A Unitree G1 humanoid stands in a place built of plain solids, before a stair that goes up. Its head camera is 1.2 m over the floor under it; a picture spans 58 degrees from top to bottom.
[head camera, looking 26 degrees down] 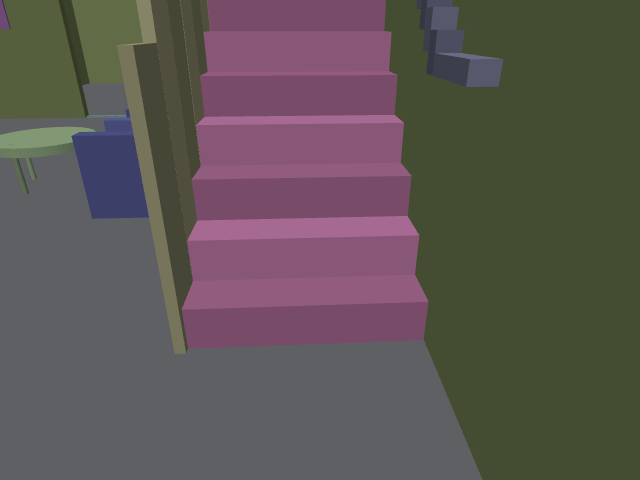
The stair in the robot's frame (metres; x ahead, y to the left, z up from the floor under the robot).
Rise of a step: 0.20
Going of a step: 0.22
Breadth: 1.00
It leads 3 degrees to the left of straight ahead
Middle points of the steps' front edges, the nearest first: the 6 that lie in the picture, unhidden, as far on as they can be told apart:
1.45 0.05 0.20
1.67 0.07 0.40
1.89 0.08 0.59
2.10 0.09 0.79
2.32 0.10 0.99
2.54 0.11 1.19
